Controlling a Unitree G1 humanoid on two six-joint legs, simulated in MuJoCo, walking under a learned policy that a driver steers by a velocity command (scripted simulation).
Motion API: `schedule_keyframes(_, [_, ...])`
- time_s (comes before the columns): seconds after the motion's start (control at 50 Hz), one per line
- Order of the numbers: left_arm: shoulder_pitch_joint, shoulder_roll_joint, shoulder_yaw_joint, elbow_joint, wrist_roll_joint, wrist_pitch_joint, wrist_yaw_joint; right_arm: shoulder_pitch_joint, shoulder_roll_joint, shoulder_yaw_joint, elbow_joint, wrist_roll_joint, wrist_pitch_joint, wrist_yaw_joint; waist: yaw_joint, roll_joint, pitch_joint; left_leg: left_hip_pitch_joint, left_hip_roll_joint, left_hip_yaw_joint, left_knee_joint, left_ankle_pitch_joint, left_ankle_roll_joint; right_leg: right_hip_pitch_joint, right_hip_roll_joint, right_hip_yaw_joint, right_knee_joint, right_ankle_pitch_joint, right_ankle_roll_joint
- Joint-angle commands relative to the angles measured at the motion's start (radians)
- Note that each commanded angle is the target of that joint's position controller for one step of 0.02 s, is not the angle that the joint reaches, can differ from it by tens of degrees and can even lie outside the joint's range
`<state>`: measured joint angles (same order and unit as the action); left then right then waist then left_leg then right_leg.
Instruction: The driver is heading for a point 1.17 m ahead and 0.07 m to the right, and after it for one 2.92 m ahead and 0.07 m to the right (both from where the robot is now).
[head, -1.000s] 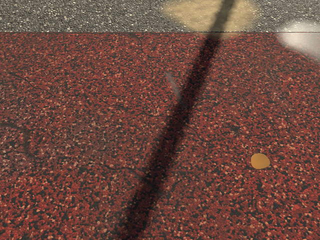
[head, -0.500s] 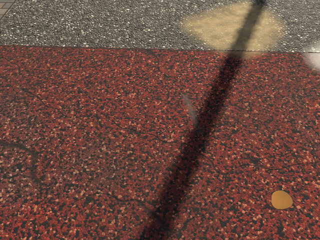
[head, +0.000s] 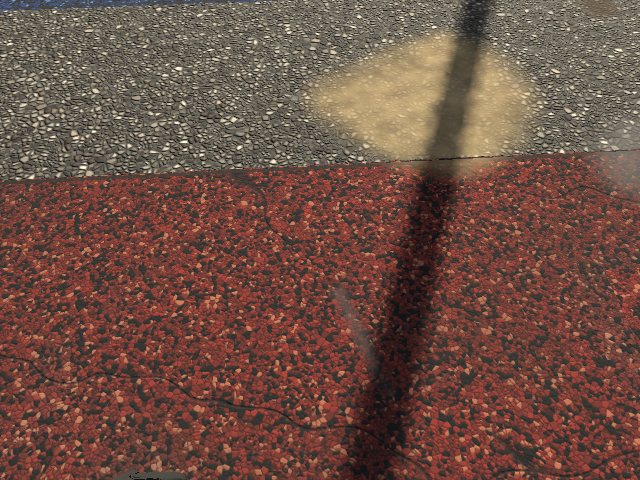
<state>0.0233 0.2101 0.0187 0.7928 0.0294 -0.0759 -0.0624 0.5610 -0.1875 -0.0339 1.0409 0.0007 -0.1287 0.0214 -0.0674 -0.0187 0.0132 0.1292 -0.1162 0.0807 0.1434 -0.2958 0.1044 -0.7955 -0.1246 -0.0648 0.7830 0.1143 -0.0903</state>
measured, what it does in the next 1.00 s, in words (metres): walks ahead: right foot, then left foot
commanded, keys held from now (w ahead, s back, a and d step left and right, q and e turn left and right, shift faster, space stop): w+shift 0.46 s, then shift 0.54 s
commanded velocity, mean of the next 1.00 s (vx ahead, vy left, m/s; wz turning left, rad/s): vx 0.67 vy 0.00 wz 0.00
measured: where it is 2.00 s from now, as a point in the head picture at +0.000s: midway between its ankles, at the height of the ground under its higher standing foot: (328, 325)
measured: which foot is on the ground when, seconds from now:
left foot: down 0.00-0.16, up 0.18-0.58, down 0.60-1.00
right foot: up 0.00-0.12, down 0.14-0.60, up 0.62-1.00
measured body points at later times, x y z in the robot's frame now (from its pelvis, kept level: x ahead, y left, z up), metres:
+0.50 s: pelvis +0.48 -0.01 +0.00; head +0.51 -0.01 +0.44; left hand +0.37 +0.23 -0.14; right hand +0.73 -0.21 -0.08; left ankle +0.73 +0.13 -0.68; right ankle +0.32 -0.08 -0.73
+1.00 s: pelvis +0.79 +0.01 +0.01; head +0.81 +0.01 +0.46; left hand +0.95 +0.25 -0.11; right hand +0.85 -0.25 -0.13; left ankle +0.78 +0.08 -0.73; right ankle +0.90 -0.13 -0.72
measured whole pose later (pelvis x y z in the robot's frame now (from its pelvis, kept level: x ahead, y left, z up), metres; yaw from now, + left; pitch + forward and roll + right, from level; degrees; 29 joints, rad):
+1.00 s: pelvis +0.79 +0.01 +0.01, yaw +1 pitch +1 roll +2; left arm 0.08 0.22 0.02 0.89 0.00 -0.04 0.02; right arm 0.22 -0.24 -0.01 1.00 -0.01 -0.07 0.00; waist -0.05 -0.05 0.01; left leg -0.17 -0.09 0.09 0.36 -0.21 0.08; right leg -0.48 -0.06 0.05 0.58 -0.04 0.00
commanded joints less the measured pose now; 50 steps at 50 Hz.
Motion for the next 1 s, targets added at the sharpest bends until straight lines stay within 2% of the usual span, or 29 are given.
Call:
schedule_keyframes(0.02, [-0.128,0.034,-0.008,-0.077,-0.014,-0.009,-0.001,-0.008,-0.137,-0.011,-0.054,0.007,-0.026,-0.013,0.030,0.032,0.160,-0.191,0.248,-0.066,-0.164,0.696,0.041,0.214,0.074,-0.081,-0.178,0.096,-0.025])
schedule_keyframes(0.08, [-0.066,0.092,0.009,-0.071,-0.010,-0.011,0.019,0.001,-0.204,-0.018,-0.043,-0.018,-0.007,-0.033,0.083,0.116,0.043,0.048,0.292,-0.041,0.059,1.257,0.016,0.318,0.182,-0.108,-0.233,-0.072,-0.060])
schedule_keyframes(0.12, [0.246,0.163,0.042,0.015,-0.012,-0.010,0.045,-0.038,-0.248,-0.031,-0.041,-0.046,0.024,-0.053,0.233,0.159,-0.126,0.049,0.317,-0.035,0.463,1.346,0.017,0.612,0.216,-0.070,-0.252,-0.209,-0.094])
schedule_keyframes(0.14, [0.437,0.205,0.064,0.071,0.002,-0.006,0.063,-0.086,-0.241,-0.033,-0.054,-0.047,0.031,-0.053,0.324,0.141,-0.205,-0.112,0.286,-0.021,0.752,1.146,0.023,0.850,0.149,-0.011,-0.261,-0.281,-0.121])
schedule_keyframes(0.16, [0.536,0.287,0.089,0.086,0.031,-0.003,0.078,-0.062,-0.110,-0.008,-0.095,-0.030,0.022,-0.034,0.284,-0.054,-0.303,-0.451,0.163,-0.023,1.157,0.461,0.024,1.120,-0.112,0.319,-0.231,-0.570,-0.177])
schedule_keyframes(0.18, [0.491,0.280,0.095,0.091,0.030,-0.003,0.055,0.027,-0.067,0.001,-0.118,0.029,0.001,-0.014,0.181,-0.255,-0.403,-0.771,0.018,-0.156,1.412,-0.152,0.011,1.276,-0.276,0.884,-0.448,-0.730,-0.288])
schedule_keyframes(0.2, [0.391,0.209,0.088,0.091,0.012,-0.008,0.042,-0.116,-0.139,-0.010,-0.148,0.019,-0.003,-0.026,0.173,-0.097,-0.232,-0.878,0.112,-0.185,1.383,-0.036,0.043,1.155,-0.211,0.774,-0.516,-0.723,-0.237])
schedule_keyframes(0.24, [0.312,0.099,0.063,0.110,0.013,-0.027,0.036,-0.235,-0.118,-0.005,-0.178,-0.001,-0.001,-0.018,0.113,0.076,-0.045,-0.830,0.182,-0.175,1.255,0.056,0.042,0.847,-0.146,0.519,-0.569,-0.515,-0.184])
schedule_keyframes(0.28, [0.317,0.058,0.043,0.142,0.004,-0.041,0.046,-0.214,-0.064,0.008,-0.189,-0.038,0.031,0.007,0.035,0.034,0.010,-0.754,0.224,-0.176,1.172,0.056,0.014,0.660,-0.080,0.389,-0.620,-0.482,-0.141])
schedule_keyframes(0.32, [0.350,0.074,0.042,0.167,-0.018,-0.058,0.048,-0.283,-0.053,0.015,-0.223,-0.050,0.050,0.024,0.021,0.010,0.080,-0.813,0.260,-0.145,1.105,0.071,-0.018,0.592,-0.052,0.313,-0.678,-0.431,-0.135])
schedule_keyframes(0.38, [0.392,0.103,0.042,0.169,-0.023,-0.073,0.038,-0.487,-0.080,0.025,-0.308,-0.050,0.050,0.033,0.053,0.013,0.154,-0.854,0.271,-0.058,0.857,0.254,-0.042,0.540,0.016,0.170,-0.744,-0.185,-0.124])
schedule_keyframes(0.42, [0.418,0.110,0.041,0.170,-0.036,-0.083,0.036,-0.574,-0.068,0.039,-0.337,-0.037,0.040,0.044,0.075,0.020,0.160,-0.712,0.235,0.003,0.621,0.419,-0.034,0.498,0.053,0.096,-0.771,-0.012,-0.093])
schedule_keyframes(0.46, [0.478,0.143,0.042,0.188,-0.046,-0.089,0.040,-0.635,-0.072,0.043,-0.350,-0.022,0.038,0.047,0.105,0.009,0.155,-0.641,0.193,0.045,0.505,0.522,-0.012,0.590,0.023,0.082,-0.823,0.165,-0.075])
schedule_keyframes(0.5, [0.507,0.162,0.039,0.208,-0.039,-0.080,0.051,-0.641,-0.088,0.043,-0.353,-0.032,0.029,0.037,0.105,-0.008,0.147,-0.641,0.141,0.065,0.398,0.530,0.011,0.770,0.008,0.047,-0.733,0.476,-0.055])
schedule_keyframes(0.54, [0.527,0.193,0.040,0.218,-0.025,-0.064,0.069,-0.536,-0.129,0.029,-0.318,-0.051,0.015,0.021,0.063,-0.068,0.037,-0.513,0.048,0.082,0.363,0.441,0.025,0.891,-0.006,0.048,-0.529,0.776,-0.017])
schedule_keyframes(0.56, [0.505,0.209,0.044,0.219,-0.014,-0.051,0.079,-0.359,-0.163,0.014,-0.262,-0.052,0.007,0.009,-0.019,-0.099,-0.057,-0.334,0.029,0.049,0.360,0.429,0.038,0.877,-0.005,0.047,-0.327,0.803,-0.002])
schedule_keyframes(0.58, [0.458,0.223,0.046,0.213,-0.022,-0.042,0.088,-0.174,-0.187,0.002,-0.199,-0.056,0.001,-0.005,-0.116,-0.106,-0.134,-0.160,0.078,0.011,0.289,0.545,0.052,0.830,0.021,0.026,-0.085,0.705,0.014])
schedule_keyframes(0.6, [0.417,0.162,0.024,0.177,-0.010,-0.023,0.078,-0.089,-0.309,-0.041,-0.210,0.024,0.011,-0.019,-0.173,-0.029,-0.345,0.165,0.316,-0.222,0.457,0.842,0.090,0.612,0.071,0.071,0.287,0.280,0.050])
schedule_keyframes(0.62, [0.618,-0.003,-0.014,0.208,-0.007,-0.036,0.054,-0.072,-0.316,-0.023,-0.195,-0.027,0.006,-0.007,-0.038,0.322,-0.560,0.486,0.543,-0.552,0.530,1.411,0.252,0.330,0.256,0.201,0.707,-0.735,0.088])
schedule_keyframes(0.64, [0.678,0.063,-0.005,0.235,-0.059,-0.052,0.039,-0.078,-0.283,-0.029,-0.174,-0.033,0.009,0.012,-0.057,0.227,-0.678,0.505,0.578,-0.703,0.406,1.195,0.366,0.220,0.251,0.355,0.837,-0.738,0.084])
schedule_keyframes(0.66, [0.529,0.133,0.010,0.193,-0.082,-0.049,0.043,-0.205,-0.235,-0.030,-0.205,-0.015,0.016,0.013,-0.040,0.106,-0.488,0.314,0.522,-0.549,0.343,0.991,0.326,0.175,0.165,0.286,0.769,-0.690,0.089])
schedule_keyframes(0.68, [0.392,0.142,0.013,0.148,-0.072,-0.041,0.054,-0.327,-0.184,-0.015,-0.211,0.003,0.010,0.013,0.005,-0.024,-0.258,0.047,0.461,-0.422,0.266,0.888,0.259,0.159,0.109,0.202,0.666,-0.620,0.101])
schedule_keyframes(0.7, [0.330,0.148,0.025,0.138,-0.060,-0.026,0.068,-0.388,-0.134,0.006,-0.217,0.006,0.000,0.012,0.041,-0.064,-0.153,-0.140,0.419,-0.347,0.205,0.880,0.227,0.195,0.078,0.171,0.611,-0.588,0.110])
schedule_keyframes(0.72, [0.343,0.121,0.026,0.135,-0.051,-0.010,0.073,-0.405,-0.131,0.010,-0.204,-0.004,-0.003,0.014,0.077,-0.047,-0.102,-0.279,0.394,-0.293,0.161,0.891,0.211,0.267,0.059,0.159,0.565,-0.557,0.115])
schedule_keyframes(0.78, [0.385,0.041,0.015,0.130,-0.044,0.017,0.084,-0.407,-0.132,0.014,-0.161,-0.028,-0.005,0.018,0.135,0.046,-0.078,-0.465,0.325,-0.148,0.106,0.985,0.180,0.395,0.035,0.139,0.362,-0.462,0.116])
schedule_keyframes(0.82, [0.326,0.049,0.013,0.107,-0.038,0.020,0.093,-0.421,-0.160,0.007,-0.148,-0.028,0.003,0.003,0.140,0.080,-0.094,-0.459,0.282,-0.073,0.113,1.019,0.155,0.406,0.041,0.115,0.169,-0.345,0.117])
schedule_keyframes(0.88, [0.213,0.067,0.013,0.090,-0.032,0.022,0.090,-0.378,-0.193,-0.001,-0.124,-0.012,0.026,-0.017,0.091,0.089,-0.134,-0.377,0.266,-0.044,0.128,0.925,0.122,0.434,0.063,0.092,-0.033,-0.154,0.117])
schedule_keyframes(0.96, [0.108,0.106,0.022,0.063,-0.029,0.031,0.084,-0.358,-0.191,-0.001,-0.087,-0.008,0.052,-0.021,0.061,0.099,-0.094,-0.331,0.304,-0.096,0.160,0.698,0.113,0.441,0.064,0.108,-0.165,-0.156,0.097])
schedule_keyframes(1.0, [0.115,0.116,0.029,0.069,-0.017,0.027,0.082,-0.378,-0.180,0.003,-0.078,0.006,0.061,-0.023,0.084,0.086,-0.080,-0.339,0.287,-0.111,0.229,0.550,0.082,0.505,0.078,0.093,-0.299,-0.108,0.067])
